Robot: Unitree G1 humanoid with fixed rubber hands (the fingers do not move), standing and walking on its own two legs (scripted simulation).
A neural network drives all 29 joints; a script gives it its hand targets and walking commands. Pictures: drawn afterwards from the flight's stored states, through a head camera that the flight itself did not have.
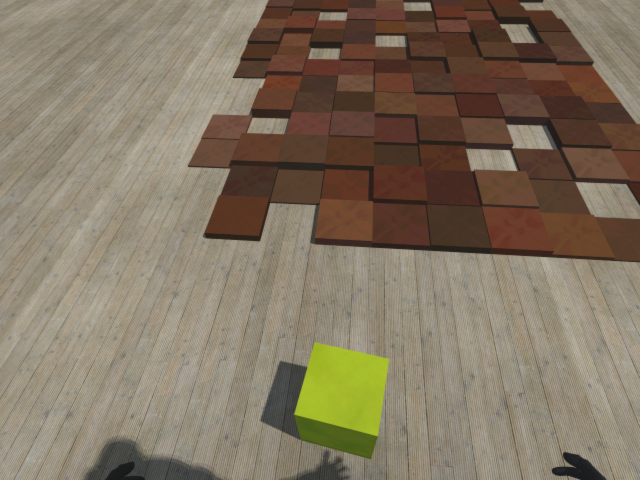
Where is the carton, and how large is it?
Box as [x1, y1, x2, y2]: [294, 342, 388, 458]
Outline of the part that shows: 315,342 294,413 300,437 302,440 370,458 377,437 388,359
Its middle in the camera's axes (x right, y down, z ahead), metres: +0.06 +0.45 +1.10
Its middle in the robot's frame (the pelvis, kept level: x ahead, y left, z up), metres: +0.42 -0.01 -0.66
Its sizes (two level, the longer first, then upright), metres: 0.210 0.200 0.250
